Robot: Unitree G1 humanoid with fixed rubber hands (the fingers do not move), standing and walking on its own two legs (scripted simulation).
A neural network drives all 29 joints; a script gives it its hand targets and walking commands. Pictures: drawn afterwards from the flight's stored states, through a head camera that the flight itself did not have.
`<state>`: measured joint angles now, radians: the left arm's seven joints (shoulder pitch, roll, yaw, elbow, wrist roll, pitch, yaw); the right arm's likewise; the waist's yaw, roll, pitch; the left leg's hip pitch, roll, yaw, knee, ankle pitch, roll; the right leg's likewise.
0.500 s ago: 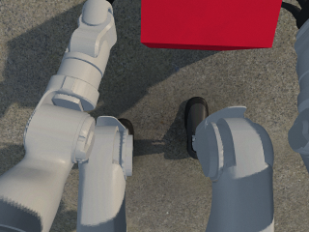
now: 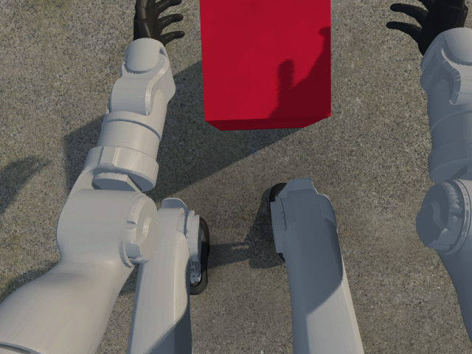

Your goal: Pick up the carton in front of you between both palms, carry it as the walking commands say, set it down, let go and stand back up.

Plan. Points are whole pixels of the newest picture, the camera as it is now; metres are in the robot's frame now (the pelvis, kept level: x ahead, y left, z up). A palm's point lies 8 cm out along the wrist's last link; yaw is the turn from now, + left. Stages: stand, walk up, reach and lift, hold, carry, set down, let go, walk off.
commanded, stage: set down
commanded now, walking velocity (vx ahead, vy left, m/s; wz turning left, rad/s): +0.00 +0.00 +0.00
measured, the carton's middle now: (262, 76) +0.52 -0.12 -0.33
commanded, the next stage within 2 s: let go in 0.62 s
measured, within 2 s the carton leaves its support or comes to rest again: neither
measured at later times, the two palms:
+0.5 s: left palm out of the picture +0.54 +0.04 +0.03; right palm out of the picture +0.48 -0.35 +0.03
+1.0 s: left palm out of the picture +0.46 +0.09 +0.14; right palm out of the picture +0.40 -0.33 +0.14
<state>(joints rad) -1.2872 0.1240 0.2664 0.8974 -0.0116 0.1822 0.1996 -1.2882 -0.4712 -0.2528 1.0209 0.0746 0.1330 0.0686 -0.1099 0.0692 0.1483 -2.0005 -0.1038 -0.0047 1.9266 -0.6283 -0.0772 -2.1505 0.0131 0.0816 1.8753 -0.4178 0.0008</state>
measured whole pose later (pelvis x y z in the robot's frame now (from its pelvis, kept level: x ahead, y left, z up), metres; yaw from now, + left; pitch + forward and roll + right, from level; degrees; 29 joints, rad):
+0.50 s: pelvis +0.03 -0.01 +0.13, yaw -2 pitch +44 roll +5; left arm -1.03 0.06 0.24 0.66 0.02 0.23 0.19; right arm -1.07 -0.42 -0.35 0.86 0.01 0.17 0.14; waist -0.08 0.05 -0.03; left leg -1.69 -0.09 -0.04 1.44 -0.52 -0.06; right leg -1.82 0.02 0.08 1.40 -0.35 0.00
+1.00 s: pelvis +0.08 -0.03 +0.25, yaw -4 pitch +34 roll +3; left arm -0.46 0.05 0.17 0.53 0.09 0.13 0.10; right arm -0.51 -0.31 -0.24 0.63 -0.05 0.10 0.14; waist -0.06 0.03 -0.03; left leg -1.10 -0.03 -0.08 0.89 -0.39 -0.07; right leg -1.22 0.04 0.04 0.89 -0.25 -0.03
